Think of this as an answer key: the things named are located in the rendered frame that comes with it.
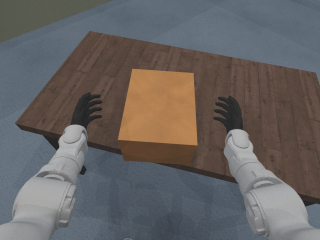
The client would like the robot right forearm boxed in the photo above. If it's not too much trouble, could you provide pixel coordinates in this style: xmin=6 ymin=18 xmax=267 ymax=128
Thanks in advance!
xmin=223 ymin=129 xmax=309 ymax=223

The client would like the table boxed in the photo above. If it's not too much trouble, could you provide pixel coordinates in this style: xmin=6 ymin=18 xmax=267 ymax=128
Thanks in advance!
xmin=15 ymin=31 xmax=320 ymax=207

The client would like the right robot hand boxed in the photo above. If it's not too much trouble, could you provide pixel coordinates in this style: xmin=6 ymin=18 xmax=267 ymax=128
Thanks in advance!
xmin=213 ymin=96 xmax=244 ymax=134

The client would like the left robot hand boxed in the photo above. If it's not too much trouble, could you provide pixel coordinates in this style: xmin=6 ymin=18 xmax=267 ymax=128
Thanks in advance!
xmin=70 ymin=92 xmax=102 ymax=130

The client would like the carton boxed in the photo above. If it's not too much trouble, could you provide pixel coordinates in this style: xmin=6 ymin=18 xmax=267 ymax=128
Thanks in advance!
xmin=118 ymin=69 xmax=198 ymax=165

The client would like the left robot upper arm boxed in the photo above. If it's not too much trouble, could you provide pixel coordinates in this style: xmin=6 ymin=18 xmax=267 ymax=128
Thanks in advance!
xmin=0 ymin=176 xmax=77 ymax=240

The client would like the right robot upper arm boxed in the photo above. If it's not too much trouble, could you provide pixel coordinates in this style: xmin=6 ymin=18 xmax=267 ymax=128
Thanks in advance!
xmin=244 ymin=183 xmax=320 ymax=240

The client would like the robot left forearm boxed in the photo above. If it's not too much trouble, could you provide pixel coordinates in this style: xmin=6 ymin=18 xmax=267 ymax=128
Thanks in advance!
xmin=12 ymin=124 xmax=88 ymax=219

